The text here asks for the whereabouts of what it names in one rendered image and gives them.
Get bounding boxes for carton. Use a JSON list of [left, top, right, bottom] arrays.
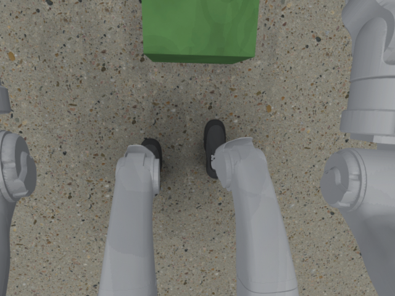
[[141, 0, 259, 64]]

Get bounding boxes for left robot upper arm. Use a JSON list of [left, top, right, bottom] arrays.
[[0, 130, 36, 296]]

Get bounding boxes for robot left thigh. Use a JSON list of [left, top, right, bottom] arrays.
[[97, 153, 160, 296]]

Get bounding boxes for right robot forearm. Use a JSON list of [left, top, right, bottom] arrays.
[[339, 0, 395, 150]]

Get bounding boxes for robot left foot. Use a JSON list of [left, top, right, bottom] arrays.
[[141, 138, 162, 196]]

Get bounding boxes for right robot upper arm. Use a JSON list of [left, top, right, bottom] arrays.
[[320, 147, 395, 296]]

